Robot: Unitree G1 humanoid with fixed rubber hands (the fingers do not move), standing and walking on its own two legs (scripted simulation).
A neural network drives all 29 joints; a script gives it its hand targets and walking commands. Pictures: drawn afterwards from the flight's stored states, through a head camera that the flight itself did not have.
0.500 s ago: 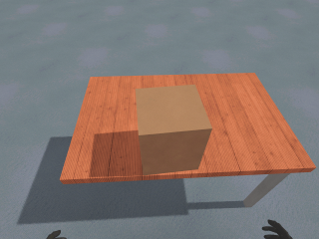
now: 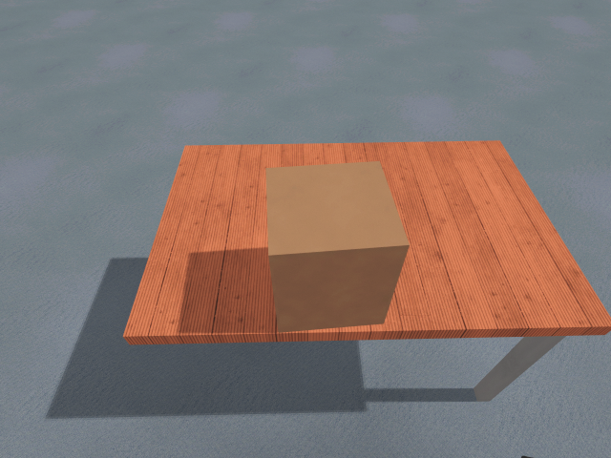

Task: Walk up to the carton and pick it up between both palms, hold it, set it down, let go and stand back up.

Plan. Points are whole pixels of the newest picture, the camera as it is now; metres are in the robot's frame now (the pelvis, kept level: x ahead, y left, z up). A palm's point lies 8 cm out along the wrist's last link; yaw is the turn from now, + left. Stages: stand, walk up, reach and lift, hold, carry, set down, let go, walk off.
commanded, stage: walk up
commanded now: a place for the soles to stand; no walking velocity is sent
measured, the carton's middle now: (327, 249) +0.49 -0.03 -0.08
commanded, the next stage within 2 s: stand in 0.08 s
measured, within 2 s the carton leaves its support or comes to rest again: neither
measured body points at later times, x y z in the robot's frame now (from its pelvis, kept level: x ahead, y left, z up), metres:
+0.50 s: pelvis -0.01 +0.00 -0.02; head +0.03 +0.01 +0.42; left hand +0.18 +0.29 -0.12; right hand +0.16 -0.29 -0.13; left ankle +0.03 +0.15 -0.74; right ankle -0.01 -0.14 -0.74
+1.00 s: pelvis +0.01 -0.01 -0.01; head +0.02 +0.01 +0.44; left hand +0.17 +0.25 -0.10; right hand +0.15 -0.27 -0.09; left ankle +0.03 +0.15 -0.74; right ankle -0.01 -0.14 -0.74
